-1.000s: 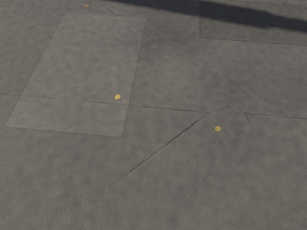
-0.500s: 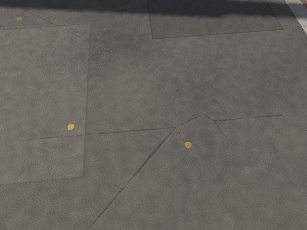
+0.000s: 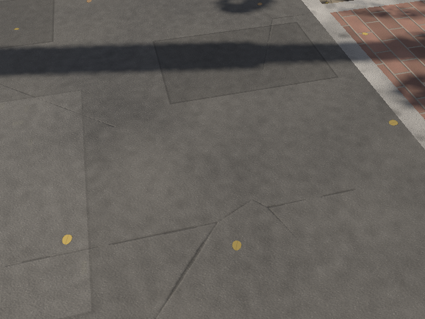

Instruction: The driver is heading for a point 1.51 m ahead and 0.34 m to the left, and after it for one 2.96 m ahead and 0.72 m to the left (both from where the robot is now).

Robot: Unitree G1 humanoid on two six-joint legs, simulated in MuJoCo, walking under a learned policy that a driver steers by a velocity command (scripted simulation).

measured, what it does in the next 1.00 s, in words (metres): steps on the spot, turning left: left foot, then right foot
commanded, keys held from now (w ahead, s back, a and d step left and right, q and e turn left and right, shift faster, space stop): q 0.74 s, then no key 0.10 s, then e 0.02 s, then w+e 0.14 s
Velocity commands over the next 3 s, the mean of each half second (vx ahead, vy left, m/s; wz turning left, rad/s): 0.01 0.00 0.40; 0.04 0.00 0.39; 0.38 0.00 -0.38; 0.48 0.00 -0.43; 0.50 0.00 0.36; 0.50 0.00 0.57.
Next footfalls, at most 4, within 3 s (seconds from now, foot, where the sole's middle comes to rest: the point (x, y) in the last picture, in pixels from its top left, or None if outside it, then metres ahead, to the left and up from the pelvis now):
0.02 left None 0.03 0.12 -0.78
0.42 right None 0.04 -0.10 -0.78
0.88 left None -0.05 0.10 -0.78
1.48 right None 0.31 -0.02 -0.78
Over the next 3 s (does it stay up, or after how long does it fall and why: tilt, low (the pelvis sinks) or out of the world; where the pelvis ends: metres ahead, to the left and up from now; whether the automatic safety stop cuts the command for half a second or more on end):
stays up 0.98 0.14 0.00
